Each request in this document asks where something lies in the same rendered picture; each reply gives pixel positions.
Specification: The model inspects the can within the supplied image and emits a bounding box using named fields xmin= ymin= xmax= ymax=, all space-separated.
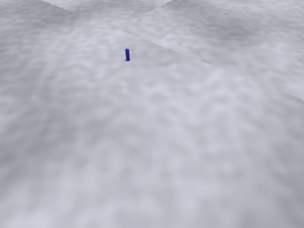
xmin=125 ymin=49 xmax=130 ymax=61

